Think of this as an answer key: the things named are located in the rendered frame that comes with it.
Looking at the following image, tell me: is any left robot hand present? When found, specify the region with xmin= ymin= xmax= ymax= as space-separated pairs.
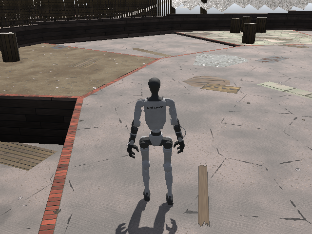
xmin=127 ymin=144 xmax=139 ymax=158

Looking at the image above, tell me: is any right robot hand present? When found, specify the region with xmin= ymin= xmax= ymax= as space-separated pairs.
xmin=174 ymin=141 xmax=185 ymax=154

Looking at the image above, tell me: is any robot right forearm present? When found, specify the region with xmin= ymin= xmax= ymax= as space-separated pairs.
xmin=174 ymin=118 xmax=183 ymax=142

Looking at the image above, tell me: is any robot left upper arm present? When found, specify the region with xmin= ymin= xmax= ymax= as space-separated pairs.
xmin=133 ymin=99 xmax=145 ymax=127

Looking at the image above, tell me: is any robot left forearm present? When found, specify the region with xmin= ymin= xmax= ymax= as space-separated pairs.
xmin=128 ymin=120 xmax=138 ymax=145

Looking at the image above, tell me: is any robot right upper arm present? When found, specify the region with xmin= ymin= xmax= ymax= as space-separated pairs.
xmin=165 ymin=98 xmax=178 ymax=126

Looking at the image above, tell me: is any left robot thigh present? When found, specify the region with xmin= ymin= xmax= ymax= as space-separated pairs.
xmin=139 ymin=136 xmax=150 ymax=170

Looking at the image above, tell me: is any robot right foot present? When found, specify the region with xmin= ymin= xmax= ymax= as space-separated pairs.
xmin=166 ymin=193 xmax=173 ymax=205

